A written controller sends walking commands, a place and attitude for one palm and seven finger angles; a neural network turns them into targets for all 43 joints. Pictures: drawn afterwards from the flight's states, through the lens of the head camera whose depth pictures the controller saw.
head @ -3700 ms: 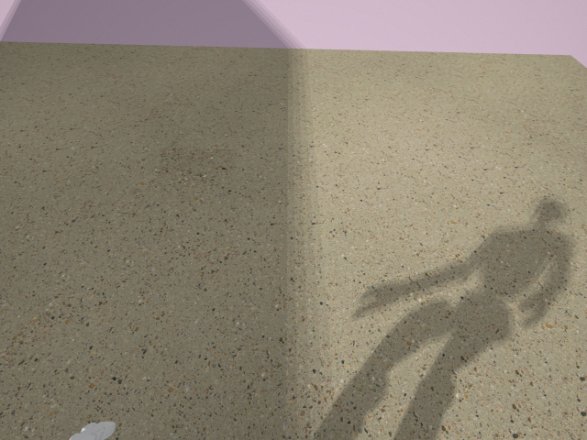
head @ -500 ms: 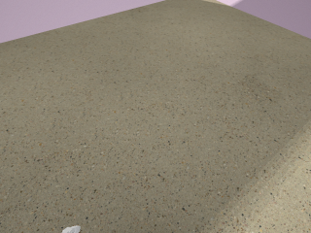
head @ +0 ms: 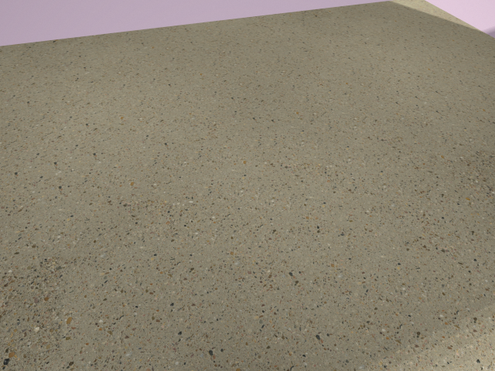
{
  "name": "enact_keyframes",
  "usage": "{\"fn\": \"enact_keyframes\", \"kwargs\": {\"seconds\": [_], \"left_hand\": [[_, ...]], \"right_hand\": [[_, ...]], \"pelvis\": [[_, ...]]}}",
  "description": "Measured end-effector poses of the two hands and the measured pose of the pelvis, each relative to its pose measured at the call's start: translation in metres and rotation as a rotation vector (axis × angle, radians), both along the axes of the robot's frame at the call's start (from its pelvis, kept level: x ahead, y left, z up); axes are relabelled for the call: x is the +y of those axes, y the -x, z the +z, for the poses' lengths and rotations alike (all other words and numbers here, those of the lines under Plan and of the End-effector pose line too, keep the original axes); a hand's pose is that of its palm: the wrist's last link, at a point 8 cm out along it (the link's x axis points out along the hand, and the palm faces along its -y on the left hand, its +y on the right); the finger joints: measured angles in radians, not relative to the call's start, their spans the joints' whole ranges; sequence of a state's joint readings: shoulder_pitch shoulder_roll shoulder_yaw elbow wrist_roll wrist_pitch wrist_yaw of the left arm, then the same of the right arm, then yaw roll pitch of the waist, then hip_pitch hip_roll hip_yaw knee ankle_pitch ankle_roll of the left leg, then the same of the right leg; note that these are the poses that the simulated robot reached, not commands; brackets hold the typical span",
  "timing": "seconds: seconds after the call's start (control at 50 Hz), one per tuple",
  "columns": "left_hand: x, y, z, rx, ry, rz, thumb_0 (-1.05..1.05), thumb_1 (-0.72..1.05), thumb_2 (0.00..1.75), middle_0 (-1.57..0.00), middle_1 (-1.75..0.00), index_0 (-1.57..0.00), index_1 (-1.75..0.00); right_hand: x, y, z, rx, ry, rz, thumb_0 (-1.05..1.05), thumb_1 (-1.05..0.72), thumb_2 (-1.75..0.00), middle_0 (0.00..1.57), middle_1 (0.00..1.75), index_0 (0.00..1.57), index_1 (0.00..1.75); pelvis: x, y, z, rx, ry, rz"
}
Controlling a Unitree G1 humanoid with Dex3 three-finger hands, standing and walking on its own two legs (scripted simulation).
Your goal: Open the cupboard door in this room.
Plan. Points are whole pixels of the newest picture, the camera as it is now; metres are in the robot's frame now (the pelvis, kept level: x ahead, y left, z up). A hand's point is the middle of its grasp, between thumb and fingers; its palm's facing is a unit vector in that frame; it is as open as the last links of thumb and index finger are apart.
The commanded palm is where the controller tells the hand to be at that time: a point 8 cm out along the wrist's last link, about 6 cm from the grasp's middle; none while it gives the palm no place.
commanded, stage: turn or walk to find it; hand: left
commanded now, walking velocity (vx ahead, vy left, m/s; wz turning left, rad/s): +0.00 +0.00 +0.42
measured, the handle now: out of the picture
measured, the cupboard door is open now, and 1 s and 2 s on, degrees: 0 0 0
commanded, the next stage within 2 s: none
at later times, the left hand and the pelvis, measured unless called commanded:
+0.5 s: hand out of the picture +0.04 +0.21 -0.14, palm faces +0.20 -0.94 -0.27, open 7.4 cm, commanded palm none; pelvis -0.03 +0.00 +0.00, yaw +11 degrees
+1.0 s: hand out of the picture -0.13 +0.24 -0.18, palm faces +0.44 -0.86 -0.24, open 7.4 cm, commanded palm none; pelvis -0.07 +0.03 +0.00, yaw +24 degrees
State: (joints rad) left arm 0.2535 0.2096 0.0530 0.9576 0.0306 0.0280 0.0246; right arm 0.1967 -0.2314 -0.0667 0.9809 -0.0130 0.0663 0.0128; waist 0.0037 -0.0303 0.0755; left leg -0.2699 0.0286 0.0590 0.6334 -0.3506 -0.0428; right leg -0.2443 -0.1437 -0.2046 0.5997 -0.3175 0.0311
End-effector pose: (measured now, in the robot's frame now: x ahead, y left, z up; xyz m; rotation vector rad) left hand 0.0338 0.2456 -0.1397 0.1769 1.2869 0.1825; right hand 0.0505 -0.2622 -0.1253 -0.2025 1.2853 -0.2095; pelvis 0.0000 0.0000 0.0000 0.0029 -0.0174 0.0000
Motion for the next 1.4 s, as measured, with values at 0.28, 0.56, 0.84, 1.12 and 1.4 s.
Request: {"fn": "enact_keyframes", "kwargs": {"seconds": [0.28, 0.56, 0.84, 1.12, 1.4], "left_hand": [[0.045, 0.026, 0.012, -0.002, -0.021, 0.105, 0.01, 0.91, 0.9, -0.19, -0.29, -0.2, -0.3], [-0.003, 0.029, 0.033, -0.164, -0.062, 0.166, 0.0, 0.9, 0.9, -0.2, -0.3, -0.2, -0.3], [0.005, 0.132, 0.006, -0.02, -0.002, 0.356, 0.0, 0.9, 0.9, -0.2, -0.3, -0.21, -0.3], [0.048, 0.181, 0.01, -0.002, -0.013, 0.483, 0.01, 0.91, 0.9, -0.19, -0.29, -0.2, -0.3], [0.013, 0.152, 0.034, -0.174, -0.109, 0.515, 0.0, 0.9, 0.9, -0.2, -0.3, -0.2, -0.3]], "right_hand": [[0.054, -0.037, 0.016, -0.114, -0.019, 0.135, 0.0, -0.9, -0.9, 0.2, 0.3, 0.21, 0.3], [0.015, -0.002, -0.017, 0.019, -0.076, 0.181, 0.0, -0.9, -0.9, 0.2, 0.3, 0.21, 0.3], [0.043, -0.03, -0.001, 0.043, -0.006, 0.357, 0.0, -0.91, -0.9, 0.19, 0.3, 0.2, 0.3], [0.118, -0.054, 0.017, -0.092, -0.026, 0.518, 0.0, -0.9, -0.9, 0.2, 0.3, 0.21, 0.3], [0.074, -0.04, -0.019, 0.011, -0.081, 0.551, 0.0, -0.9, -0.9, 0.2, 0.3, 0.21, 0.3]], "pelvis": [[0.025, 0.014, 0.012, 0.008, 0.015, 0.083], [-0.01, 0.034, 0.005, 0.001, -0.012, 0.225], [0.01, 0.051, 0.004, 0.005, -0.005, 0.372], [0.037, 0.073, 0.012, 0.007, 0.02, 0.468], [-0.003, 0.076, 0.002, 0.009, -0.005, 0.599]]}}
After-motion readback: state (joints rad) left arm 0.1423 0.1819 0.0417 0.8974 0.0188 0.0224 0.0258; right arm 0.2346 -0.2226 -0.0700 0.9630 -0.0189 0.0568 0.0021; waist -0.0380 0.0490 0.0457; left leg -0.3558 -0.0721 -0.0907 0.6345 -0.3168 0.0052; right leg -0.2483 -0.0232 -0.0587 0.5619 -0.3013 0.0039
